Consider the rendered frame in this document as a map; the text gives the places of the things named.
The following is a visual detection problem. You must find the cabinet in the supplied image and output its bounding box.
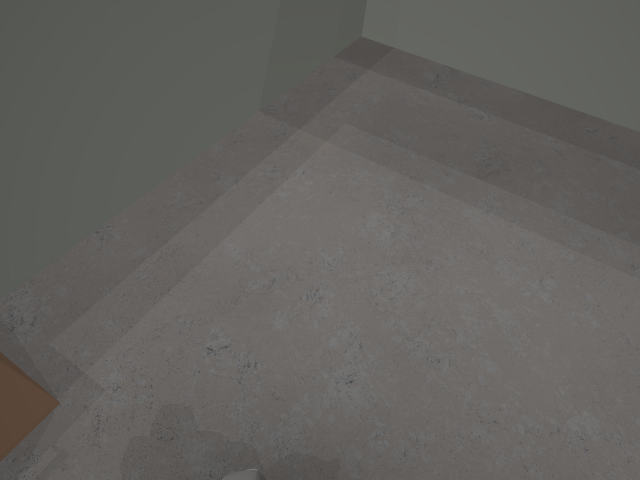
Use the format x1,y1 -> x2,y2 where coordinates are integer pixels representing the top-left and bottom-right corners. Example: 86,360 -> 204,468
0,352 -> 60,461

